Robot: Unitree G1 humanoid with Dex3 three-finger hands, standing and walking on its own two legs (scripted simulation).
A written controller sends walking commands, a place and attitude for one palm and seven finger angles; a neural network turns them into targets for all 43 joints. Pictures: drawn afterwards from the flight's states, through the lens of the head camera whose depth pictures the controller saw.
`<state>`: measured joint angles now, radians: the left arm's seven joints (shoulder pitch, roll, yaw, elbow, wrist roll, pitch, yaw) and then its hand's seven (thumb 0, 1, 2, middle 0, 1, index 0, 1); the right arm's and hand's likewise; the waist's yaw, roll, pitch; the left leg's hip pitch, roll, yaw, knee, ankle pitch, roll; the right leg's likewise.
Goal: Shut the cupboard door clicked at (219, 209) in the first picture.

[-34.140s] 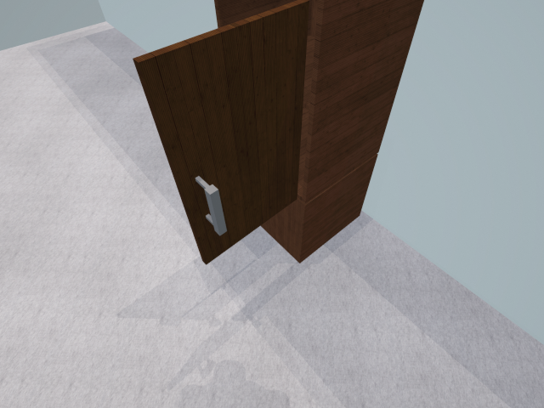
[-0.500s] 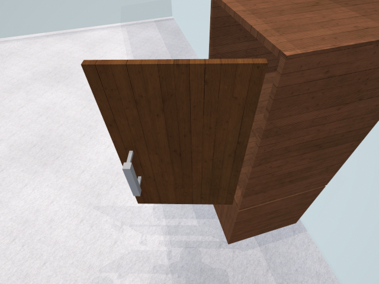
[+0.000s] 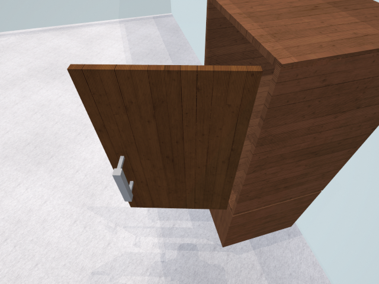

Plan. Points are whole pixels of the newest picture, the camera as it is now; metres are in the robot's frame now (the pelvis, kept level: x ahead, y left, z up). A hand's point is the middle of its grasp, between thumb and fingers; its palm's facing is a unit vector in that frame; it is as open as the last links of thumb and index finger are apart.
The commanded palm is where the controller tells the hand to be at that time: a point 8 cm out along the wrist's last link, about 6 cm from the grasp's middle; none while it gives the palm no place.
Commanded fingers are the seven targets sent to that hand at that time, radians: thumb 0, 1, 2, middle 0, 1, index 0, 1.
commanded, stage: look again from close up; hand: left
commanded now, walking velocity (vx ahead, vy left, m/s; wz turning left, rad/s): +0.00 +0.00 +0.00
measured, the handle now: (125, 179) +0.40 +0.22 -0.10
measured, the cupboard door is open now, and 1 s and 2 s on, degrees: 73 73 73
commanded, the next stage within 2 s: shuffle to correct the standing spot in 0.10 s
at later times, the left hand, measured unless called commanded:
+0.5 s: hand out of the picture +0.01 +0.18 -0.18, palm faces +0.03 -0.97 -0.23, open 7.4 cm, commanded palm none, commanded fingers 0.00 0.90 0.90 -0.20 -0.30 -0.20 -0.30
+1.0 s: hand out of the picture -0.05 +0.21 -0.18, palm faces +0.05 -0.97 -0.22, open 7.4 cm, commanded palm none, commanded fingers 0.00 0.90 0.90 -0.20 -0.30 -0.20 -0.30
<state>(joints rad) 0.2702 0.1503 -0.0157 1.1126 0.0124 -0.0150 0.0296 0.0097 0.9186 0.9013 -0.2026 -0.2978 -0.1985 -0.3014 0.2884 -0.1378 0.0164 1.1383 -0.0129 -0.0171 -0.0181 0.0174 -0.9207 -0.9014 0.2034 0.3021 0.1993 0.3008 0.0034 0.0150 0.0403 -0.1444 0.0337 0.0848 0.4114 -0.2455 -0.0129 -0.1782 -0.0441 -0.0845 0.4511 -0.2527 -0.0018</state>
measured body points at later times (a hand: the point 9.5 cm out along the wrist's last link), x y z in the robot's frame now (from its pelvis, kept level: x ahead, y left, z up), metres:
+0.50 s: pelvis -0.01 +0.00 -0.01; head +0.02 -0.01 +0.44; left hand +0.00 +0.23 -0.16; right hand +0.02 -0.23 -0.17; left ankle -0.02 +0.12 -0.74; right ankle -0.01 -0.11 -0.74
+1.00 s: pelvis -0.04 +0.03 -0.01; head -0.04 +0.02 +0.44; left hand -0.06 +0.26 -0.16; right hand -0.01 -0.21 -0.17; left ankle -0.02 +0.12 -0.74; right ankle -0.04 -0.06 -0.74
